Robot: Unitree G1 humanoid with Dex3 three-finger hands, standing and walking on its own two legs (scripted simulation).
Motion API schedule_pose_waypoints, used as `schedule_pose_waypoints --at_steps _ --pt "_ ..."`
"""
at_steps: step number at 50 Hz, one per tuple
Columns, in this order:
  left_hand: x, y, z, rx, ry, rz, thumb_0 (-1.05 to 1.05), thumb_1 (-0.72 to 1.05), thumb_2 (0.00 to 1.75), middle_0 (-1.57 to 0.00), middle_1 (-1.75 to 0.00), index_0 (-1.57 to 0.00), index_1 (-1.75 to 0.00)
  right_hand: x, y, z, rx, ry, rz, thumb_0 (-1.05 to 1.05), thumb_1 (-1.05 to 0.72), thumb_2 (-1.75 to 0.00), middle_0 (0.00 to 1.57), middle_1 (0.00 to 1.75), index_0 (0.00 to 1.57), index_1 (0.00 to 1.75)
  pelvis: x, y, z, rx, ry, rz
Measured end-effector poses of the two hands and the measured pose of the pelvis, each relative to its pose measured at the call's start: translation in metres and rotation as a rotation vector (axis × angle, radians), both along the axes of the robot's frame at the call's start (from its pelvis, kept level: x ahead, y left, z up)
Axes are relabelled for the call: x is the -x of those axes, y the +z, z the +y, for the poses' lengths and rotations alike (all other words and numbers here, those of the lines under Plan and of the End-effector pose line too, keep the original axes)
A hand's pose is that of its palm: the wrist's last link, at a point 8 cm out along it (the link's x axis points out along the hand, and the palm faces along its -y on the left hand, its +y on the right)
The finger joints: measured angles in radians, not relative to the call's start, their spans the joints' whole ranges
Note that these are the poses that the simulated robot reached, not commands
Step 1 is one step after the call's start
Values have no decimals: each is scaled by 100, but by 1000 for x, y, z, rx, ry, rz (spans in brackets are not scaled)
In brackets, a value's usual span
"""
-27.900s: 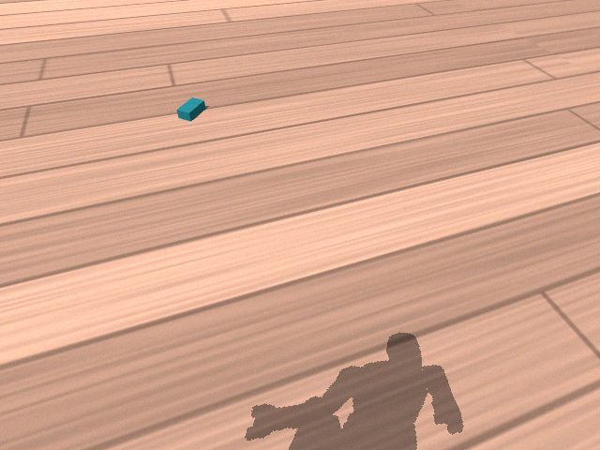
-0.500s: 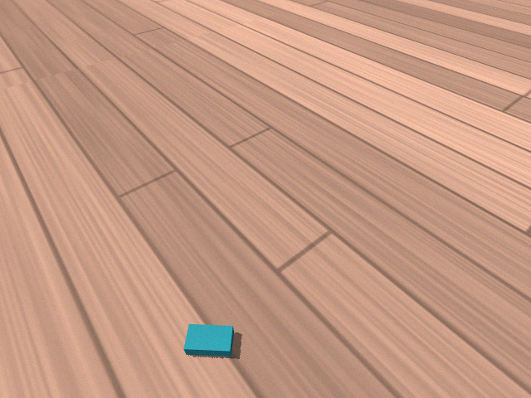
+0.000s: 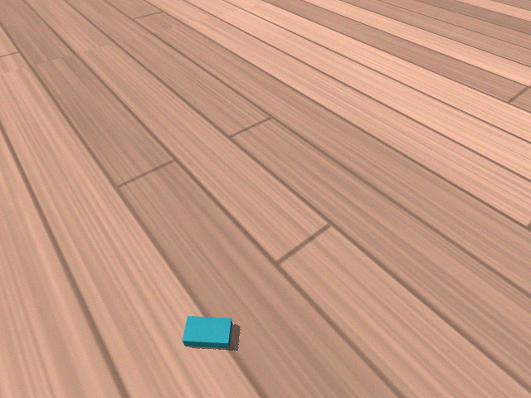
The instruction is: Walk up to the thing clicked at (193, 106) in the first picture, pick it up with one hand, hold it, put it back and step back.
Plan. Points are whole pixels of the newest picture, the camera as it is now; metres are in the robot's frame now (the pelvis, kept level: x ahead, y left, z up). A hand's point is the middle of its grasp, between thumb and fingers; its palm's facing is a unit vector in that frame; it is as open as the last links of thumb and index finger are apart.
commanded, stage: walk up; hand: left
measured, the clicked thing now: (208, 332) +0.49 +0.21 -0.75
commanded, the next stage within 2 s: none
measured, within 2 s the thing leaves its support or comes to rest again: neither
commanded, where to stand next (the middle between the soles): +0.08 +0.02 m, yaw -7 degrees
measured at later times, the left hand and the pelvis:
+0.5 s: hand out of the picture +0.03 +0.31 -0.18, palm faces -0.09 -0.92 -0.37, open 7.4 cm; pelvis -0.09 +0.04 -0.01, yaw -3 degrees
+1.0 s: hand out of the picture -0.09 +0.29 -0.16, palm faces -0.01 -0.91 -0.41, open 7.4 cm; pelvis -0.23 +0.02 -0.03, yaw +0 degrees
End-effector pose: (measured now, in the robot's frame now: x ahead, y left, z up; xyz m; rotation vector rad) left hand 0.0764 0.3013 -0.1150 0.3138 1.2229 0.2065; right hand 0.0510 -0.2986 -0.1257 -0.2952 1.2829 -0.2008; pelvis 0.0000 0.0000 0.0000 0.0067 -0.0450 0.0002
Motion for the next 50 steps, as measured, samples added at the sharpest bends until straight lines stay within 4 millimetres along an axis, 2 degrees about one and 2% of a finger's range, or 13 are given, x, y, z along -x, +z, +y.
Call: schedule_pose_waypoints --at_steps 5,8,13,17,24,31,35,38,44,47,50 --pt "-3 -7 9 -7 10 -10 0 90 89 -20 -30 -20 -30 -7 -2 -3 38 7 -3 1 -90 -90 20 30 21 30 16 -7 8 7 -5 9" --pt "-4 -13 21 -14 -12 -8 0 90 89 -20 -30 -20 -30 -2 -2 -1 67 6 -9 1 -90 -90 20 30 21 30 29 -12 20 3 -11 19" --pt "-12 -27 46 -18 -38 -43 0 90 89 -20 -30 -20 -30 27 0 12 112 2 22 0 -90 -90 20 30 21 30 48 -22 40 -1 -7 29" --pt "-5 -25 52 -21 -48 -49 0 90 89 -20 -29 -20 -30 53 10 25 117 3 54 1 -90 -90 20 30 21 30 60 -14 45 33 -10 32" --pt "38 -26 53 -24 -69 4 0 90 90 -20 -29 -20 -30 68 14 30 118 -13 -9 1 -90 -90 20 30 21 30 85 -12 46 31 -53 49" --pt "89 -29 39 -60 -103 48 0 90 90 -20 -29 -20 -30 83 -6 14 81 -21 -109 1 -90 -90 20 30 21 30 124 -26 31 3 -105 30" --pt "122 -17 22 -66 -90 35 0 90 89 -20 -29 -20 -30 102 -18 3 49 -40 -119 1 -90 -90 20 30 21 30 148 -26 21 39 -84 6" --pt "144 -3 17 -73 -80 23 0 90 89 -20 -30 -20 -30 119 -13 1 30 -46 -109 1 -90 -90 20 30 21 30 160 -18 15 -25 -106 13" --pt "161 11 18 -101 -73 -32 0 90 89 -20 -30 -20 -30 157 -7 -5 52 -18 -96 1 -90 -90 20 30 21 30 190 -12 14 -37 -75 46" --pt "167 7 21 -98 -66 -91 0 90 89 -20 -30 -20 -30 175 -9 -3 75 20 -75 1 -90 -90 20 30 21 30 209 -17 16 -20 -37 41" --pt "177 -7 26 -73 -53 -138 0 90 89 -20 -30 -20 -30 194 -12 3 92 48 -62 1 -90 -90 20 30 21 30 231 -26 18 -25 -5 14"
